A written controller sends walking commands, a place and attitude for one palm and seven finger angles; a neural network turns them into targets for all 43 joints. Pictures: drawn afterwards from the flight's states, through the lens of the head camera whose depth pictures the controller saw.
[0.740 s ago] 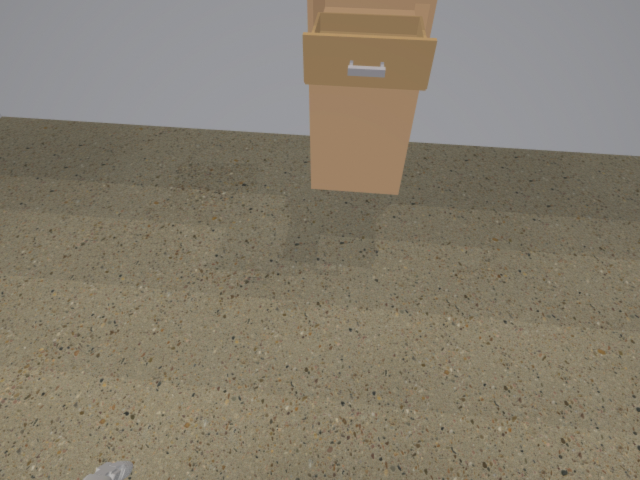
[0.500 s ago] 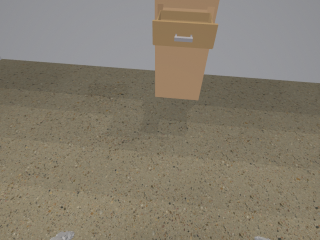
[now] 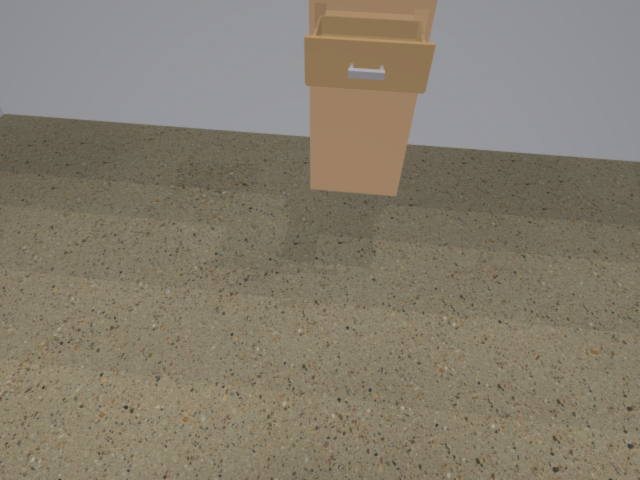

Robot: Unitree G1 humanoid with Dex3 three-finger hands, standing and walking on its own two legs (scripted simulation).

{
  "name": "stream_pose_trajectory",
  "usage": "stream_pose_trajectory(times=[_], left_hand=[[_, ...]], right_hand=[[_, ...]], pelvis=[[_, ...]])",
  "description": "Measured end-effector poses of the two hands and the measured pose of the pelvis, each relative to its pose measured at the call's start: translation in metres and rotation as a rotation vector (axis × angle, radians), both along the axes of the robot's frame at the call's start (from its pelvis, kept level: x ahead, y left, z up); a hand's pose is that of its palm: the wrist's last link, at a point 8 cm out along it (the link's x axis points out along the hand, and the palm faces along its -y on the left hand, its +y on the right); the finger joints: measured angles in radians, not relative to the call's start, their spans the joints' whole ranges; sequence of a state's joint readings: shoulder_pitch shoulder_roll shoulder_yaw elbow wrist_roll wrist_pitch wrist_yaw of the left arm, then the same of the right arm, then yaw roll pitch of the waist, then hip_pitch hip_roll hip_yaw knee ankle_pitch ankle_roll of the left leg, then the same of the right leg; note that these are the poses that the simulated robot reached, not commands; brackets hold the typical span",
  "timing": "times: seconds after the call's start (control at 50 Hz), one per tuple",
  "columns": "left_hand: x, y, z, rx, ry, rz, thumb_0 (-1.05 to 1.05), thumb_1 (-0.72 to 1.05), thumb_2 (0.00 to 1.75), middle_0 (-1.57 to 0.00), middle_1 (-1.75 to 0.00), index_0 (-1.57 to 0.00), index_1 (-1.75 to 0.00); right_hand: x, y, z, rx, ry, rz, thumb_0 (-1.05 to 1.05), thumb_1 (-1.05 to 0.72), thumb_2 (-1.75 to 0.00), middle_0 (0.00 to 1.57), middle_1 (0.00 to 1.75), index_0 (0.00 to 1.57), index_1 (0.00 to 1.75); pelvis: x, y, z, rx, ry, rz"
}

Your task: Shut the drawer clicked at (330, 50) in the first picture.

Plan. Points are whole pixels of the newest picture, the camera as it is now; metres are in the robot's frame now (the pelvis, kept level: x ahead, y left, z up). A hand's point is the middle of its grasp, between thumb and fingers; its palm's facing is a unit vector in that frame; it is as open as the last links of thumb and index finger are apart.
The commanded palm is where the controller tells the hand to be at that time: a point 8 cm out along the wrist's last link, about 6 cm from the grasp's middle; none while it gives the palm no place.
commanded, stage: stand and wait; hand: left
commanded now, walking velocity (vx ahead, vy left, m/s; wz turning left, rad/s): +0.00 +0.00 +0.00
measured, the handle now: (366, 70) +1.19 -0.06 -0.02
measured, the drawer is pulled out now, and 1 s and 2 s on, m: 0.30 0.30 0.30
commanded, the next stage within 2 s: look at it before walking up in 0.08 s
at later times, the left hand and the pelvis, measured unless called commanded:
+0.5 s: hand out of the picture +0.07 +0.24 -0.15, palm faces -0.04 -0.94 -0.33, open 7.4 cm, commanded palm none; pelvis -0.01 +0.00 +0.00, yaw +0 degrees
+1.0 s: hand out of the picture +0.06 +0.22 -0.17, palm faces -0.07 -0.96 -0.28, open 7.4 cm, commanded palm none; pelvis +0.02 -0.01 -0.01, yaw -4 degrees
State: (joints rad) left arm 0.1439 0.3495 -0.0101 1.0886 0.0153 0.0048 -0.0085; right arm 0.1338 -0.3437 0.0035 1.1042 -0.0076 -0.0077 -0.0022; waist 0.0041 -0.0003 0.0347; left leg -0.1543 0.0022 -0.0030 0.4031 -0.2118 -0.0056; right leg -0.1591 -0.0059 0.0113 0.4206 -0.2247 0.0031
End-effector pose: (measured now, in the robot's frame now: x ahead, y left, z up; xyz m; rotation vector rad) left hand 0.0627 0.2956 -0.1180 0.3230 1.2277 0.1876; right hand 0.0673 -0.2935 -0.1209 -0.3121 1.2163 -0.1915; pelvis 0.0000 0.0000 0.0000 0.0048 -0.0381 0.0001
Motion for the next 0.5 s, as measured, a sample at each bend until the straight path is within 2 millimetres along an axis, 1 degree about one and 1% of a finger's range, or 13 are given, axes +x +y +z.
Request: stream_pose_trajectory(times=[0.26, 0.5], left_hand=[[0.0047, -0.0061, 0.0016, -0.010, -0.029, -0.011, 0.00, 0.90, 0.90, -0.21, -0.30, -0.21, -0.29], [-0.0010, -0.0078, 0.0003, -0.013, -0.012, -0.008, 0.00, 0.90, 0.90, -0.21, -0.30, -0.21, -0.29]], right_hand=[[-0.0010, 0.0012, 0.0008, 0.009, -0.014, 0.002, 0.01, -0.90, -0.89, 0.20, 0.30, 0.20, 0.30], [-0.0028, -0.0001, 0.0011, 0.008, -0.007, 0.001, 0.01, -0.90, -0.89, 0.20, 0.30, 0.20, 0.30]], pelvis=[[-0.0047, -0.0015, 0.0010, 0.000, -0.002, 0.001], [-0.0052, -0.0025, 0.0016, 0.000, -0.001, -0.001]])
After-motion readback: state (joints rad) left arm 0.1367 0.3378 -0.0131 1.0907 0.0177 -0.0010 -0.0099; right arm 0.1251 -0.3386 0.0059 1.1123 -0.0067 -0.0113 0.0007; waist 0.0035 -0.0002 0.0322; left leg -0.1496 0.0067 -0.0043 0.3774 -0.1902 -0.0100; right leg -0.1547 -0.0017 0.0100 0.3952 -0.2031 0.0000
